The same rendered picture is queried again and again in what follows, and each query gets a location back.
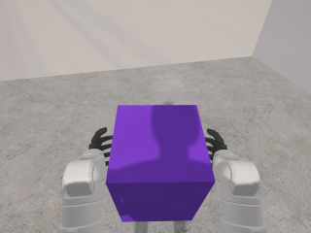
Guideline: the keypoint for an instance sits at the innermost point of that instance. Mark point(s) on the robot left hand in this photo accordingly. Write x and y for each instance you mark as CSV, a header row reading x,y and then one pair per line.
x,y
97,140

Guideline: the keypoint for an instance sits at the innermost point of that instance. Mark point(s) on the carton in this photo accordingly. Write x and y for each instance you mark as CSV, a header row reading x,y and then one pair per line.
x,y
159,166

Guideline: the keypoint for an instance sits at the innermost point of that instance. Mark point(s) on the robot right forearm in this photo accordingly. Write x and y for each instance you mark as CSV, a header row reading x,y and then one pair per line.
x,y
240,192

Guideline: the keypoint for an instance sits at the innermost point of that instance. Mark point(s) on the robot right hand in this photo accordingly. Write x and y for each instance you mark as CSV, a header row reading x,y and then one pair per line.
x,y
218,143

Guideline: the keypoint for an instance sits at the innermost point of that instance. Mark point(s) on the robot left forearm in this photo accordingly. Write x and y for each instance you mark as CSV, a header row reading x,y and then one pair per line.
x,y
82,194

